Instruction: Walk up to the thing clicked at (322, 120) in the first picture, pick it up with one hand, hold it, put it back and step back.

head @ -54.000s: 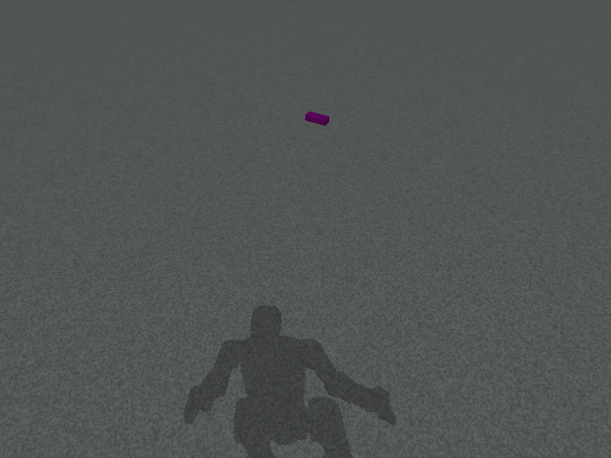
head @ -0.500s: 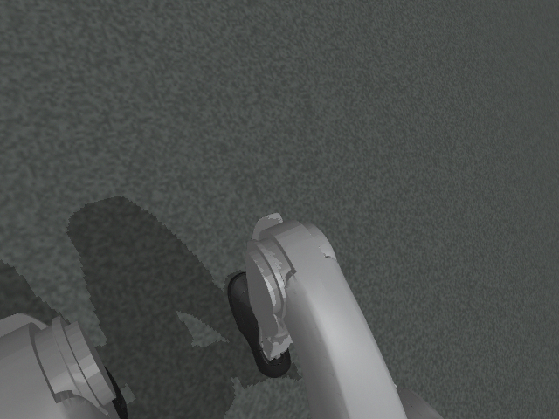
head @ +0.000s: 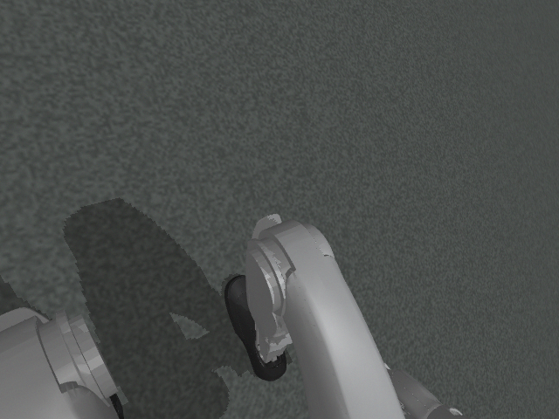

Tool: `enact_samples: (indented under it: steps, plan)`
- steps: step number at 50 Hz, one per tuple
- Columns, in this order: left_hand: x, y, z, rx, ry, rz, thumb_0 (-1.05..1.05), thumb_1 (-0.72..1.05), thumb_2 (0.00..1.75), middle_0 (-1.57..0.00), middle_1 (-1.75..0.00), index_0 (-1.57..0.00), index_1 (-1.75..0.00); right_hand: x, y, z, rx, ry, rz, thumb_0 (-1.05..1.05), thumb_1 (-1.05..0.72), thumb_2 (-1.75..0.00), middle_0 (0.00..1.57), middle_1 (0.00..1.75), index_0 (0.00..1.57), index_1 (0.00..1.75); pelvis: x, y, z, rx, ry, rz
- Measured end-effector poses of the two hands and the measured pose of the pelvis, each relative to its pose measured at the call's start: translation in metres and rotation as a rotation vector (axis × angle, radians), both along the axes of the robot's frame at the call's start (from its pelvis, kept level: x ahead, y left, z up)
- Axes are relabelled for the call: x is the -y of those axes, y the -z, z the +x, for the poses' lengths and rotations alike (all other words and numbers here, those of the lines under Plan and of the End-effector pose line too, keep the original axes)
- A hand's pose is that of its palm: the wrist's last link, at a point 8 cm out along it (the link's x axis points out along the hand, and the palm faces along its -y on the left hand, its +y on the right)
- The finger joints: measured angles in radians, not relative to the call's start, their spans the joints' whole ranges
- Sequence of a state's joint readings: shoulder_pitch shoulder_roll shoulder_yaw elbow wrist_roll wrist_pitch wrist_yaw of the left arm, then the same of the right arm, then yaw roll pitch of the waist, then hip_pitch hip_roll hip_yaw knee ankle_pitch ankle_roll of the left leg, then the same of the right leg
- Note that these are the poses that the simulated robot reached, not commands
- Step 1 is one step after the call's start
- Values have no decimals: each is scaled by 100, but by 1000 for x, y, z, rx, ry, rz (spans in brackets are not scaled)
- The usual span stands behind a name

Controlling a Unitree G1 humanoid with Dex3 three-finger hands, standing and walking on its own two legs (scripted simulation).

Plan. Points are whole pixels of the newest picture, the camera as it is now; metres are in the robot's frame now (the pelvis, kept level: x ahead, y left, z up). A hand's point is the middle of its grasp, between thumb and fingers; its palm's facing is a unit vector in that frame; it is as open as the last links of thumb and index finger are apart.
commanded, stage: rest palm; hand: left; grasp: from above
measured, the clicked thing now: out of the picture +0.48 +0.36 -0.28
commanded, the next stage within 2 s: close in 0.34 s
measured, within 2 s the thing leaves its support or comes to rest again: neither
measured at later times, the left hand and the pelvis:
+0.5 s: hand out of the picture +0.47 +0.35 -0.24, palm faces -0.43 -0.15 -0.89, open 14.1 cm; pelvis +0.00 +0.00 +0.00, yaw -1 degrees
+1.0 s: hand out of the picture +0.46 +0.35 -0.24, palm faces -0.42 -0.15 -0.90, open 12.5 cm; pelvis +0.00 +0.00 +0.00, yaw -1 degrees
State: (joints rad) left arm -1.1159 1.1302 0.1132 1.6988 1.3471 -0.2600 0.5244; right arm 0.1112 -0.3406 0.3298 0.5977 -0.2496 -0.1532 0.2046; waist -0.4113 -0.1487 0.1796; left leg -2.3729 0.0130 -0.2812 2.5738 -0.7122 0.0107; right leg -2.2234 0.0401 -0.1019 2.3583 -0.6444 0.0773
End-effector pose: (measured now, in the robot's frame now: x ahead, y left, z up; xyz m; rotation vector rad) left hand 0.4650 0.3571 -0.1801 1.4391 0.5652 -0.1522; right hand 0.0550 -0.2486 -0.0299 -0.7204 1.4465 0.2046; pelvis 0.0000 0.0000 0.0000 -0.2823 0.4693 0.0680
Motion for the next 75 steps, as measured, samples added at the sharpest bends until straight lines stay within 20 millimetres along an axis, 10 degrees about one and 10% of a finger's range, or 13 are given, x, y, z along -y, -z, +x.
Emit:
enact_samples:
  steps: [75]
  plan:
    - [2,3,5,21,-4,1,0,3,57,-44,-71,-47,-67,-3,1,-14,-39,-5,8,0,-89,-89,20,30,20,30,0,1,-3,14,14,-6]
